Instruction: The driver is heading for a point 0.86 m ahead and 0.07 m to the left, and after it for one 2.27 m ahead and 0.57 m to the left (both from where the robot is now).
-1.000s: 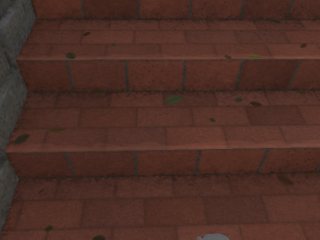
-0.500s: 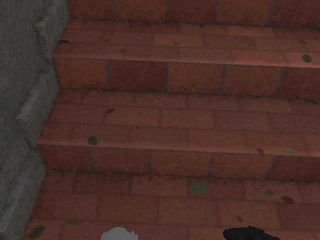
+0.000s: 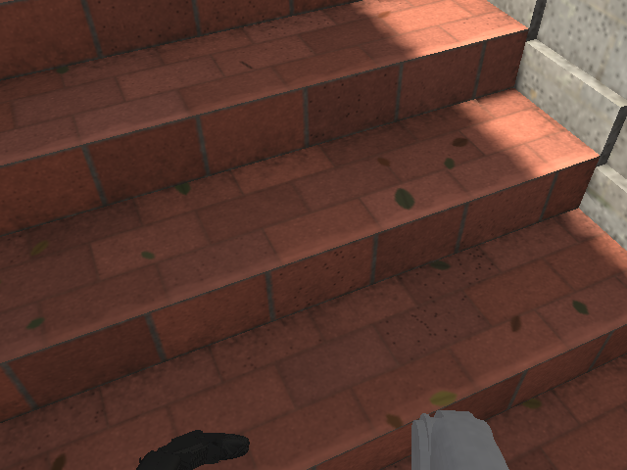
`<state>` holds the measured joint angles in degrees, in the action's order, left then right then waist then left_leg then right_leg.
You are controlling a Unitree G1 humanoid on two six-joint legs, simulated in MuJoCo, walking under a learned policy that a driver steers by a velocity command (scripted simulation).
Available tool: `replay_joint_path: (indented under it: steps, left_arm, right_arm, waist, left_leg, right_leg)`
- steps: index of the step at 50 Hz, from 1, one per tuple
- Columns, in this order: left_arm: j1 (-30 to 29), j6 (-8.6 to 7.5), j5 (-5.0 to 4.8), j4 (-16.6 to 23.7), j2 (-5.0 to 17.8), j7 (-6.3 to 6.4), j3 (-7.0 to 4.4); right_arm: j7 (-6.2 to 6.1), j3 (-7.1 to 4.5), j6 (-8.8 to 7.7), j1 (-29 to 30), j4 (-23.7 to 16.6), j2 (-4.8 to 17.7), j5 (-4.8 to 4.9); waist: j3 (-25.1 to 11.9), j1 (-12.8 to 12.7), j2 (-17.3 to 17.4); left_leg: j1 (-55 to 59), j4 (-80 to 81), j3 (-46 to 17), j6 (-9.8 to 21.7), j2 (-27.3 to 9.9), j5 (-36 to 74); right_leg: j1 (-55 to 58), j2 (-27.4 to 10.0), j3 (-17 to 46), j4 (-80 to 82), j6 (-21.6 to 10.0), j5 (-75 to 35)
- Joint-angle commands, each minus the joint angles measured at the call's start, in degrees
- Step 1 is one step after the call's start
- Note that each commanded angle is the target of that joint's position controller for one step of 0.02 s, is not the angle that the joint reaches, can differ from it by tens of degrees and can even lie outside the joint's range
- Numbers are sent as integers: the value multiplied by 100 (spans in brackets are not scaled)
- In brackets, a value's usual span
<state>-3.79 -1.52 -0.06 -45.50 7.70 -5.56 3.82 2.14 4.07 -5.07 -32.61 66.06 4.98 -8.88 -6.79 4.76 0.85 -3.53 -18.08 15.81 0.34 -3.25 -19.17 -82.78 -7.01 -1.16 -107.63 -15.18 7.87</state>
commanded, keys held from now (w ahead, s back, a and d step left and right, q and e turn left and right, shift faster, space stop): w+e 0.08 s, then w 0.08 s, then w+q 0.40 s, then q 0.44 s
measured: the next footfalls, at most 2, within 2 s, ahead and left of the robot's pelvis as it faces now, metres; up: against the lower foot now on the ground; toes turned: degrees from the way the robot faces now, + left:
right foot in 0.14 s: +0.26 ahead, -0.13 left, +0.15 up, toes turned -11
left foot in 0.62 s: +0.55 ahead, +0.05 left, +0.30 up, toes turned +3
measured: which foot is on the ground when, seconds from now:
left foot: down 0.00-0.16, up 0.18-0.60, down 0.62-1.00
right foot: up 0.00-0.12, down 0.14-0.66, up 0.68-1.00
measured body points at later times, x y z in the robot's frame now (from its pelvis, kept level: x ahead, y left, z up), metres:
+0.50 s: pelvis +0.31 -0.06 +0.14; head +0.30 -0.05 +0.59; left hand +0.21 +0.16 -0.01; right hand +0.45 -0.25 +0.02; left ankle +0.42 +0.09 -0.27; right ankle +0.23 -0.12 -0.59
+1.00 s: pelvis +0.53 -0.05 +0.29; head +0.52 -0.05 +0.74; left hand +0.71 +0.21 +0.23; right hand +0.63 -0.26 +0.15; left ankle +0.51 +0.05 -0.44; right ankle +0.64 -0.17 -0.32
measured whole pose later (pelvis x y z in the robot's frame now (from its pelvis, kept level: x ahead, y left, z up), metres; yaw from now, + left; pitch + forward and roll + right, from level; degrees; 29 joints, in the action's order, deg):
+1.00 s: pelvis +0.53 -0.05 +0.29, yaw +13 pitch +6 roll +1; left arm 0.4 -4.2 2.8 -43.1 12.0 -0.6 -0.4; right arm 0.9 -0.8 -6.3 -18.9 50.6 9.9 -1.8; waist -8.4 3.7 0.3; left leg -22.5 -33.1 -7.5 3.1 7.4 -15.7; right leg -52.9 -3.0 2.9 -75.6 3.9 11.4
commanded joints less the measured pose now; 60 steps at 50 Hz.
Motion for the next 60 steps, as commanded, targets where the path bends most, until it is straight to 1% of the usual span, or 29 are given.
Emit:
replay_joint_path:
  steps: [1,5,7,9,10,11,13,14,15,16,17,22,25,27,31,32,33,34,35,36,40,45,50,53,55,56,57,58,60]
  left_arm:
    - [-2010,232,74,1123,127,-45,54]
    - [-1338,385,110,1105,152,-232,-50]
    - [-331,282,54,691,565,-98,-243]
    - [2508,185,37,-254,1299,246,-524]
    - [3710,347,418,-759,1465,372,-709]
    - [4134,121,571,-1226,1867,407,-964]
    - [2486,-236,364,-1152,1259,340,-874]
    - [1565,-249,156,-1347,268,450,-682]
    - [1451,-261,235,-1480,11,441,-584]
    - [1290,-243,548,-1219,127,239,-535]
    - [1484,-277,505,-1225,299,190,-591]
    - [2063,-311,807,-1525,130,234,-359]
    - [3290,-267,1035,-1833,456,232,-214]
    - [3214,-297,741,-1595,592,128,-156]
    - [2877,-718,-9,-1405,2169,23,-551]
    - [2953,-681,118,-1418,1967,-18,-546]
    - [3333,-627,687,-1312,1584,-73,-530]
    - [3003,-479,749,-1169,1341,-209,-516]
    - [2334,-369,138,-918,1386,-263,-702]
    - [2081,-426,43,-842,980,-143,-663]
    - [1351,-366,407,-222,340,404,-454]
    - [887,-228,226,123,790,450,-438]
    - [1168,-208,324,409,1106,603,-698]
    - [1553,-115,122,391,998,783,-701]
    - [1699,-319,-1,378,1157,885,-793]
    - [1396,-432,65,742,1745,855,-859]
    - [1130,-445,387,854,1732,783,-1013]
    - [1046,-489,389,754,1757,776,-1053]
    - [111,-352,252,1052,683,717,-644]
  right_arm:
    - [262,45,-30,-736,11,387,19]
    - [358,-174,-283,-744,108,1403,402]
    - [372,-435,-345,-398,-107,1911,517]
    - [583,-410,-384,-973,-572,1309,55]
    - [796,-567,-205,-428,-495,1292,415]
    - [796,-679,-97,-125,-632,946,695]
    - [627,-612,-245,697,-877,462,661]
    - [-107,-545,-174,1499,-1838,-18,1037]
    - [-388,-445,-4,1469,-1866,-17,1041]
    - [279,-285,106,1191,-1479,-89,835]
    - [464,-382,115,924,-1357,67,844]
    - [409,-253,42,2088,-1843,240,950]
    - [364,-267,284,3494,-2688,650,1068]
    - [290,-217,450,4225,-3030,594,991]
    - [320,-478,628,2770,-2755,1048,867]
    - [197,-599,532,2170,-2492,1246,897]
    - [54,-669,440,1056,-2090,1409,999]
    - [-22,-709,414,-296,-1579,1503,718]
    - [58,-763,358,-310,-1726,1542,422]
    - [-11,-829,153,443,-1685,1598,434]
    - [-12,-434,-3,2398,-1448,366,817]
    - [-114,-655,-169,2236,-1848,1216,442]
    - [-149,-741,-415,3117,-2686,1570,878]
    - [-50,-900,-412,2818,-2631,1477,934]
    - [109,-783,-238,1672,-2390,820,894]
    - [89,-604,-204,574,-2444,150,733]
    - [26,-925,-84,845,-2353,1224,688]
    - [-29,-997,87,1471,-2440,1475,768]
    - [-230,-981,281,2051,-2469,1453,870]
  waist:
    - [734,-25,648]
    - [365,-894,1288]
    - [144,-1249,1469]
    - [-2127,-1381,-157]
    - [-1961,-1904,-581]
    - [-1019,-1648,-342]
    - [92,-944,-402]
    - [349,-147,71]
    - [473,47,214]
    - [490,-73,-131]
    - [654,17,-31]
    - [770,26,-314]
    - [759,-548,-501]
    - [852,-538,-513]
    - [432,265,-1039]
    - [97,221,-999]
    - [-1252,192,-293]
    - [-2194,592,972]
    - [-1457,764,1020]
    - [-402,455,713]
    - [-245,-824,53]
    - [-531,-664,-232]
    - [-163,-1073,45]
    - [45,-921,310]
    - [-703,-508,-202]
    - [-1649,116,-1990]
    - [-1221,-267,-1447]
    - [-771,-434,-736]
    - [-280,-330,-297]
  left_leg:
    - [-994,2095,-479,1116,-1412,1369]
    - [273,883,71,1283,-1577,9497]
    - [1018,-41,-196,872,-1644,10797]
    - [-2426,-3162,-1040,421,-1060,6998]
    - [-3294,-6059,-1605,257,190,1032]
    - [-4231,-8101,-3128,445,513,1520]
    - [-4960,-9819,-3225,746,478,1424]
    - [-4833,-9503,-2534,703,103,1296]
    - [-4950,-9481,-2411,781,101,1026]
    - [-5537,-10072,-2977,1252,35,1766]
    - [-5640,-10042,-2944,1277,124,1504]
    - [-7214,-11293,-2425,1872,416,1412]
    - [-7176,-9163,-1741,1332,13,2387]
    - [-5658,-7488,-943,1087,30,1620]
    - [-3906,-4476,-255,576,1128,29]
    - [-3026,-3847,-293,783,1318,335]
    - [-55,-4570,-1983,1581,834,3245]
    - [1668,-2529,-4485,2539,-242,4389]
    - [622,-1031,-5960,2458,-725,2531]
    - [-550,-1338,-5433,2196,-726,2214]
    - [-2452,-1085,-3695,1603,94,2272]
    - [-2930,-725,-3099,1323,98,3022]
    - [-3593,-650,-3214,1123,208,3479]
    - [-1589,-1703,-3857,1307,-68,4358]
    - [-1382,-3122,-3596,816,588,3175]
    - [-3304,-4711,-2855,42,1471,-1141]
    - [-4524,-6770,-2756,-473,1352,-2547]
    - [-4900,-7979,-2888,-523,1073,-1737]
    - [-4744,-8143,-2796,-313,806,-272]
  right_leg:
    - [1322,-285,-509,1465,-148,-216]
    - [3378,768,-1531,2824,169,1212]
    - [4912,1250,-1471,4824,249,1314]
    - [10170,332,1457,5522,-554,-1904]
    - [9930,-657,3707,7495,-785,-1823]
    - [8852,-1012,4168,8160,-251,-1095]
    - [6770,-983,3155,7822,-81,-614]
    - [6506,-625,1863,8116,599,215]
    - [6209,-516,1340,8316,872,857]
    - [5700,-648,1556,8502,749,875]
    - [5575,-741,1230,8647,652,512]
    - [5872,-289,-164,8975,757,262]
    - [6485,-327,-553,9624,870,-262]
    - [6010,-627,-655,10357,618,-2345]
    - [8160,-996,-912,8474,779,-8993]
    - [8201,-908,-885,7693,867,-9488]
    - [6116,-751,-579,6045,1288,-8920]
    - [4572,172,-313,3932,1641,-1886]
    - [3580,1121,846,2089,1392,451]
    - [3059,891,1245,1127,1257,232]
    - [2729,734,1096,813,711,789]
    - [3233,432,241,2189,1740,636]
    - [5990,480,142,4261,2149,283]
    - [5922,703,119,7262,2071,151]
    - [7371,290,392,8361,1205,-2588]
    - [9078,-1672,2741,7947,-1116,-6304]
    - [8831,-2454,4094,8377,-1600,-5228]
    - [8049,-2159,3904,8564,-1183,-3167]
    - [6689,-1026,1751,8811,-135,-1119]
Velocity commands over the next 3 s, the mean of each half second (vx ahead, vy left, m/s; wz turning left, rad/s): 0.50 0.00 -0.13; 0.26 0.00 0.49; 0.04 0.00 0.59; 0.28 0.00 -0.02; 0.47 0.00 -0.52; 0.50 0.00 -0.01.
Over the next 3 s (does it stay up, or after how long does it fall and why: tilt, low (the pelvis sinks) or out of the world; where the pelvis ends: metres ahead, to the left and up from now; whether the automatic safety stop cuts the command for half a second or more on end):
stays up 1.17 0.15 0.60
